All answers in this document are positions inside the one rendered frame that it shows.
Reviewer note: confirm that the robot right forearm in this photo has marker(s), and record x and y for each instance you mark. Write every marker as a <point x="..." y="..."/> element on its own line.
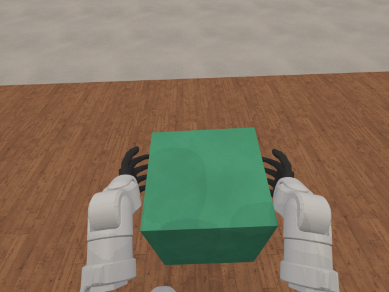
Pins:
<point x="307" y="264"/>

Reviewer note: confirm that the right robot hand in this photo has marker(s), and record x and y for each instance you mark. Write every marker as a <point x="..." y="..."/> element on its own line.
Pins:
<point x="283" y="167"/>

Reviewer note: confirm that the carton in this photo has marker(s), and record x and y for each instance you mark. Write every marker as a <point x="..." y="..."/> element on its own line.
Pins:
<point x="207" y="199"/>

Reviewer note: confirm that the left robot hand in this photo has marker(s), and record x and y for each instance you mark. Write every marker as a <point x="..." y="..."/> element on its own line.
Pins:
<point x="128" y="164"/>

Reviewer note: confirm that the robot left forearm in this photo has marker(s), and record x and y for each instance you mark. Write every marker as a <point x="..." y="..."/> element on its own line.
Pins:
<point x="110" y="263"/>

